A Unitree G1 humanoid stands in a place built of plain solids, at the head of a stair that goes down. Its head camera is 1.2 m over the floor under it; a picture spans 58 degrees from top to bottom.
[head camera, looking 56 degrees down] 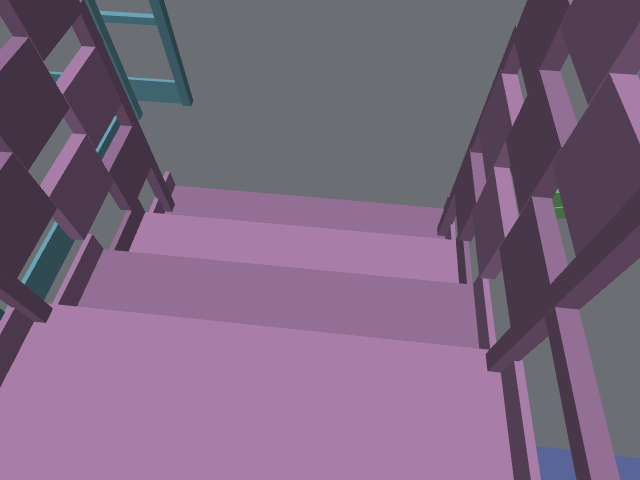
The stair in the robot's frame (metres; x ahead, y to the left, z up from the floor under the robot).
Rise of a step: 0.16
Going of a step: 0.30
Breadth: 1.40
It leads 6 degrees to the right of straight ahead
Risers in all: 4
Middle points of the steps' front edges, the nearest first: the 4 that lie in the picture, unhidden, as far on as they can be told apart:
0.50 0.17 0.00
0.80 0.13 -0.16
1.10 0.10 -0.32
1.40 0.07 -0.48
